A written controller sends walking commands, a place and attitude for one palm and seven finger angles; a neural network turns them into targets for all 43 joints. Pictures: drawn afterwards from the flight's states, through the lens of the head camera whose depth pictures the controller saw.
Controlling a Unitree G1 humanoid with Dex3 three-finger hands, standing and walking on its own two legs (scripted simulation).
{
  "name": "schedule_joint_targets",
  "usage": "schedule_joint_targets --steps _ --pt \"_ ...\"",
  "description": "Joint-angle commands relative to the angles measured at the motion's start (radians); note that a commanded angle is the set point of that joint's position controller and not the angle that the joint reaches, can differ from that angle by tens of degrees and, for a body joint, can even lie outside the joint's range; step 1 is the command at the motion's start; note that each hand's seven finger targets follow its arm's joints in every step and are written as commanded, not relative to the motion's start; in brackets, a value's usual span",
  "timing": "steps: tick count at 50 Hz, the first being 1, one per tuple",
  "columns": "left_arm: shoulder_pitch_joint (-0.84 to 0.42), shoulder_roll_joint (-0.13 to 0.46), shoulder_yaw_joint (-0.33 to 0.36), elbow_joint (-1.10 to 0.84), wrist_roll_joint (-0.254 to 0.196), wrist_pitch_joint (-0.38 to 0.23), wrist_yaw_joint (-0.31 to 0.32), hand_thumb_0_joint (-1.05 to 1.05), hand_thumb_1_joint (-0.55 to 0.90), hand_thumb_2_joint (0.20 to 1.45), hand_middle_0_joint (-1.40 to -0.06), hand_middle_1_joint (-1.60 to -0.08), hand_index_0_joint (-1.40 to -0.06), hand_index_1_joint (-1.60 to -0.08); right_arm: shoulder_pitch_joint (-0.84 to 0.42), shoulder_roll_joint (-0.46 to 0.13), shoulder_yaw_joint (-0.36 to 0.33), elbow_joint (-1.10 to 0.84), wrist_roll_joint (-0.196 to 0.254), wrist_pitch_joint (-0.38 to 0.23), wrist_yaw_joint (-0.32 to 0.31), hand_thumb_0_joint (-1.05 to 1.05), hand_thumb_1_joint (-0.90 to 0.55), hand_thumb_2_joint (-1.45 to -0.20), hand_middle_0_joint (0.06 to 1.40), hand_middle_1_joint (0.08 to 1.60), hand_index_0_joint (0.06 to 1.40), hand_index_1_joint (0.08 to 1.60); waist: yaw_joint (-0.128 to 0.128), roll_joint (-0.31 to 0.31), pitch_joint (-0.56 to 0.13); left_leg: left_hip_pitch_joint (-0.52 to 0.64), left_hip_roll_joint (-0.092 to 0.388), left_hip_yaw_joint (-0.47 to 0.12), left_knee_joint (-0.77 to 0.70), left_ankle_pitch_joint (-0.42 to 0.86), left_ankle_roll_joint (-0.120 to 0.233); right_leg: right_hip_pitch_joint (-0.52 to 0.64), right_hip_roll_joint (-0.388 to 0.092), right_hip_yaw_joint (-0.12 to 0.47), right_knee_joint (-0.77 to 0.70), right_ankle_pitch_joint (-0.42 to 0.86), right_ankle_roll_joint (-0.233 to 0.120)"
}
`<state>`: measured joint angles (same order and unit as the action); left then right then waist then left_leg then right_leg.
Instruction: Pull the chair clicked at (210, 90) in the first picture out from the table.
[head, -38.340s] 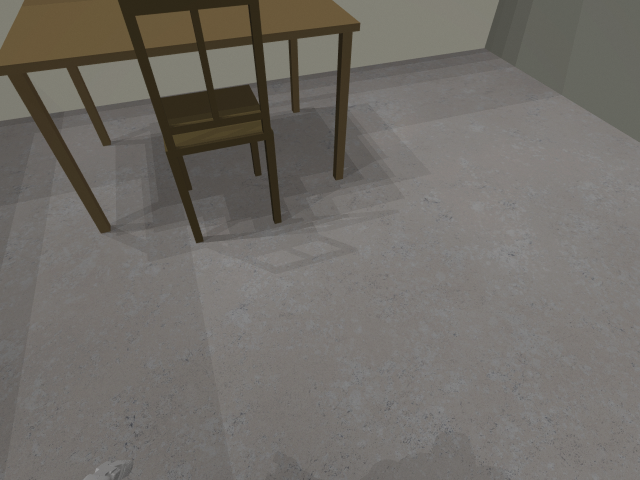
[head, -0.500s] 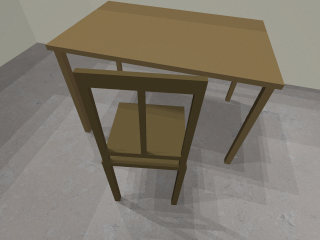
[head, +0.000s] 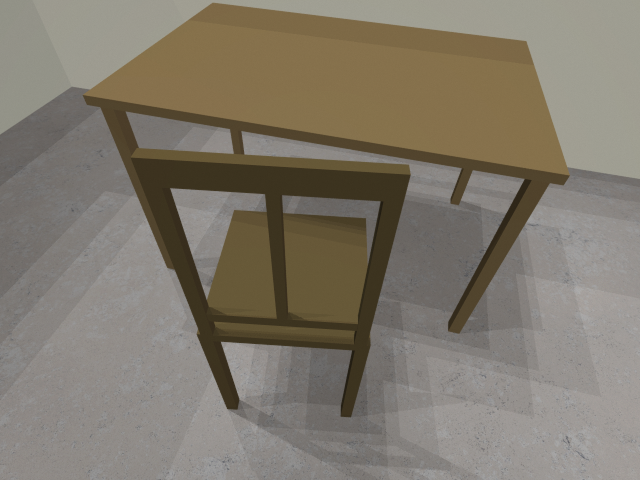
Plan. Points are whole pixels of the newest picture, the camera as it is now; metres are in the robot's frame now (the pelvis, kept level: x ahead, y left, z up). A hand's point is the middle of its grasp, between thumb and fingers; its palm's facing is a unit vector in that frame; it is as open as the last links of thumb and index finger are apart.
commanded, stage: look again from close up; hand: left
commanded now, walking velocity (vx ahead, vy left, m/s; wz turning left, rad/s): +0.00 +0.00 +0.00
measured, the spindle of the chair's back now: (278, 264) +0.47 +0.10 -0.05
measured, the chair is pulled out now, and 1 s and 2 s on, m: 0.22 0.22 0.22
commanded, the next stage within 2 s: raise the hand toward the chair's back in 0.82 s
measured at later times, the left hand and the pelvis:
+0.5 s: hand out of the picture +0.03 +0.14 -0.17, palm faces +0.00 -0.98 -0.19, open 7.3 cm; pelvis +0.03 -0.02 +0.00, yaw +0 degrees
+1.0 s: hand out of the picture +0.07 +0.15 -0.15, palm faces +0.16 -0.96 -0.22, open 7.3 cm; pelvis +0.03 -0.04 +0.00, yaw +1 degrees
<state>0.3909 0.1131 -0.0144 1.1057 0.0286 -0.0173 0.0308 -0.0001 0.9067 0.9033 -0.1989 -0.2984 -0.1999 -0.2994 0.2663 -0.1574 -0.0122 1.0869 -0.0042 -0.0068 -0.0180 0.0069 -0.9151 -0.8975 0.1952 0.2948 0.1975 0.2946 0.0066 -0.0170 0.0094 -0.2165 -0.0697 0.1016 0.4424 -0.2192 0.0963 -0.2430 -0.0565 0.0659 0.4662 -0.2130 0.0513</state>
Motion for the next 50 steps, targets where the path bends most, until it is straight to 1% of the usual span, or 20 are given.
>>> schedule_joint_targets --steps 1,7,8,12,18,22,23,26,29,32,34,36,40,42,45,46,47,48,49,50 --pt "0.057 0.086 0.010 -0.024 -0.007 -0.011 0.011 0.000 0.900 0.900 -0.200 -0.300 -0.200 -0.300 0.041 -0.095 -0.012 -0.030 -0.001 -0.024 -0.001 0.000 -0.900 -0.900 0.200 0.300 0.200 0.300 -0.005 -0.004 0.064 -0.013 0.166 -0.198 -0.154 -0.104 -0.044 -0.043 -0.032 0.032 -0.059 0.043 -0.074" --pt "0.037 0.095 0.010 -0.028 -0.012 -0.013 0.014 0.000 0.900 0.900 -0.200 -0.300 -0.200 -0.300 0.046 -0.087 -0.007 -0.013 0.000 -0.030 -0.004 0.000 -0.900 -0.900 0.200 0.300 0.200 0.300 -0.005 -0.019 0.029 0.030 0.156 -0.162 -0.101 0.050 -0.045 -0.010 -0.041 0.043 -0.052 0.133 -0.073" --pt "0.029 0.097 0.009 -0.031 -0.013 -0.012 0.014 0.000 0.900 0.900 -0.200 -0.300 -0.200 -0.300 0.044 -0.084 -0.005 -0.010 0.001 -0.029 -0.005 0.000 -0.900 -0.900 0.200 0.300 0.200 0.300 -0.005 -0.008 0.047 0.022 0.158 -0.157 -0.104 0.057 -0.045 -0.012 -0.038 0.041 -0.056 0.131 -0.073" --pt "0.016 0.101 0.012 -0.033 -0.015 -0.011 0.016 0.000 0.900 0.900 -0.200 -0.300 -0.200 -0.300 0.050 -0.085 -0.002 -0.001 -0.001 -0.031 -0.008 0.000 -0.900 -0.900 0.200 0.300 0.200 0.300 -0.005 -0.010 0.020 0.047 0.162 -0.152 -0.090 0.115 -0.048 0.007 -0.039 0.041 -0.048 0.157 -0.072" --pt "-0.002 0.109 0.012 -0.035 -0.016 -0.009 0.015 0.000 0.900 0.900 -0.200 -0.300 -0.200 -0.300 0.047 -0.077 0.000 0.012 -0.001 -0.030 -0.010 0.000 -0.900 -0.900 0.200 0.300 0.200 0.300 -0.003 0.009 0.043 0.046 0.163 -0.146 -0.093 0.140 -0.050 0.015 -0.035 0.043 -0.060 0.166 -0.074" --pt "-0.006 0.113 0.012 -0.035 -0.017 -0.011 0.016 0.000 0.900 0.900 -0.200 -0.300 -0.200 -0.300 0.052 -0.083 0.002 0.017 -0.002 -0.031 -0.011 0.000 -0.900 -0.900 0.200 0.300 0.200 0.300 -0.006 0.001 0.016 0.075 0.166 -0.144 -0.085 0.177 -0.052 0.027 -0.038 0.045 -0.055 0.194 -0.076" --pt "-0.009 0.115 0.013 -0.036 -0.017 -0.009 0.015 0.000 0.900 0.900 -0.200 -0.300 -0.200 -0.300 0.047 -0.080 0.001 0.017 -0.001 -0.030 -0.011 0.000 -0.900 -0.900 0.200 0.300 0.200 0.300 -0.003 0.004 0.036 0.070 0.167 -0.140 -0.090 0.171 -0.051 0.020 -0.036 0.041 -0.062 0.186 -0.074" --pt "-0.009 0.115 0.014 -0.034 -0.017 -0.009 0.016 0.000 0.900 0.900 -0.200 -0.300 -0.200 -0.300 0.050 -0.083 0.001 0.020 -0.001 -0.030 -0.011 0.000 -0.900 -0.900 0.200 0.300 0.200 0.300 -0.005 -0.009 0.023 0.086 0.169 -0.144 -0.090 0.178 -0.053 0.025 -0.036 0.042 -0.061 0.185 -0.074" --pt "-0.014 0.116 0.013 -0.034 -0.016 -0.006 0.015 0.000 0.900 0.900 -0.200 -0.300 -0.200 -0.300 0.043 -0.084 0.002 0.021 -0.001 -0.028 -0.011 0.000 -0.900 -0.900 0.200 0.300 0.200 0.300 -0.004 0.008 0.059 0.069 0.169 -0.144 -0.105 0.142 -0.054 0.013 -0.033 0.041 -0.073 0.148 -0.072" --pt "-0.011 0.114 0.014 -0.031 -0.016 -0.008 0.015 0.000 0.900 0.900 -0.200 -0.300 -0.200 -0.300 0.049 -0.085 0.004 0.024 -0.001 -0.029 -0.011 0.000 -0.900 -0.900 0.200 0.300 0.200 0.300 -0.005 -0.005 0.041 0.084 0.170 -0.143 -0.105 0.147 -0.054 0.021 -0.034 0.042 -0.076 0.156 -0.073" --pt "-0.008 0.116 0.013 -0.030 -0.016 -0.006 0.015 0.000 0.900 0.900 -0.200 -0.300 -0.200 -0.300 0.044 -0.085 0.004 0.024 -0.001 -0.027 -0.011 0.000 -0.900 -0.900 0.200 0.300 0.200 0.300 -0.004 0.013 0.059 0.077 0.170 -0.144 -0.114 0.129 -0.055 0.013 -0.032 0.039 -0.082 0.136 -0.073" --pt "-0.004 0.112 0.013 -0.029 -0.015 -0.007 0.015 0.000 0.900 0.900 -0.200 -0.300 -0.200 -0.300 0.050 -0.084 0.004 0.024 -0.001 -0.028 -0.011 0.000 -0.900 -0.900 0.200 0.300 0.200 0.300 -0.005 -0.004 0.048 0.086 0.170 -0.146 -0.112 0.133 -0.054 0.017 -0.033 0.041 -0.084 0.141 -0.073" --pt "0.002 0.111 0.013 -0.025 -0.015 -0.008 0.014 0.000 0.900 0.900 -0.200 -0.300 -0.200 -0.300 0.050 -0.082 0.005 0.027 -0.001 -0.028 -0.011 0.000 -0.900 -0.900 0.200 0.300 0.200 0.300 -0.004 0.007 0.057 0.086 0.169 -0.145 -0.115 0.124 -0.055 0.012 -0.034 0.042 -0.090 0.137 -0.075" --pt "0.008 0.111 0.012 -0.023 -0.016 -0.010 0.014 0.000 0.900 0.900 -0.200 -0.300 -0.200 -0.300 0.056 -0.082 0.005 0.027 0.000 -0.029 -0.011 0.000 -0.900 -0.900 0.200 0.300 0.200 0.300 -0.004 0.002 0.037 0.101 0.171 -0.143 -0.112 0.135 -0.054 0.020 -0.034 0.045 -0.091 0.149 -0.075" --pt "0.007 0.109 0.012 -0.023 -0.015 -0.009 0.015 0.000 0.900 0.900 -0.200 -0.300 -0.200 -0.300 0.056 -0.080 0.005 0.029 0.001 -0.028 -0.011 0.000 -0.900 -0.900 0.200 0.300 0.200 0.300 -0.004 0.005 0.058 0.088 0.171 -0.141 -0.117 0.123 -0.057 0.014 -0.033 0.042 -0.095 0.138 -0.075" --pt "0.030 0.152 0.015 0.006 0.002 -0.028 0.049 0.000 0.900 0.900 -0.200 -0.300 -0.200 -0.300 -0.013 -0.124 0.003 -0.047 0.006 -0.036 -0.005 0.000 -0.900 -0.900 0.200 0.300 0.200 0.300 0.012 -0.022 0.087 -0.010 0.192 -0.119 0.071 0.287 -0.084 0.015 -0.072 0.039 -0.077 0.368 -0.062" --pt "-0.677 0.344 0.111 -1.558 -0.218 -0.222 0.038 0.000 0.877 0.890 -0.198 -0.296 -0.198 -0.296 0.030 -0.287 -0.021 -0.411 0.047 -0.166 -0.046 0.000 -0.900 -0.900 0.200 0.300 0.200 0.300 -0.107 0.150 -0.422 0.265 0.089 -0.138 -0.034 0.344 -0.097 0.093 0.032 -0.071 0.026 0.269 -0.073" --pt "-0.537 0.371 0.148 -1.479 -0.164 -0.183 0.079 0.000 0.853 0.880 -0.195 -0.293 -0.195 -0.293 -0.085 -0.178 0.027 -0.349 0.054 -0.238 -0.086 0.000 -0.900 -0.900 0.200 0.300 0.200 0.300 -0.051 0.231 -0.325 0.278 0.137 -0.094 -0.046 0.324 -0.110 0.017 0.050 -0.076 0.077 0.078 -0.070" --pt "-0.313 0.207 0.059 -1.222 -0.146 -0.136 0.099 0.000 0.830 0.870 -0.193 -0.289 -0.193 -0.289 -0.058 -0.216 -0.003 -0.317 0.028 -0.287 -0.078 0.000 -0.900 -0.900 0.200 0.300 0.200 0.300 -0.049 0.211 -0.289 0.196 0.140 -0.123 -0.057 0.274 -0.126 -0.047 0.055 -0.124 0.107 -0.056 -0.080" --pt "0.005 -0.010 -0.071 -0.953 -0.163 -0.032 0.104 0.000 0.807 0.860 -0.191 -0.285 -0.191 -0.285 -0.042 -0.152 0.002 -0.300 0.056 -0.302 -0.055 0.000 -0.900 -0.900 0.200 0.300 0.200 0.300 -0.048 0.117 -0.100 0.074 0.132 -0.150 -0.066 0.147 -0.113 -0.126 0.041 -0.135 0.107 -0.097 -0.074"
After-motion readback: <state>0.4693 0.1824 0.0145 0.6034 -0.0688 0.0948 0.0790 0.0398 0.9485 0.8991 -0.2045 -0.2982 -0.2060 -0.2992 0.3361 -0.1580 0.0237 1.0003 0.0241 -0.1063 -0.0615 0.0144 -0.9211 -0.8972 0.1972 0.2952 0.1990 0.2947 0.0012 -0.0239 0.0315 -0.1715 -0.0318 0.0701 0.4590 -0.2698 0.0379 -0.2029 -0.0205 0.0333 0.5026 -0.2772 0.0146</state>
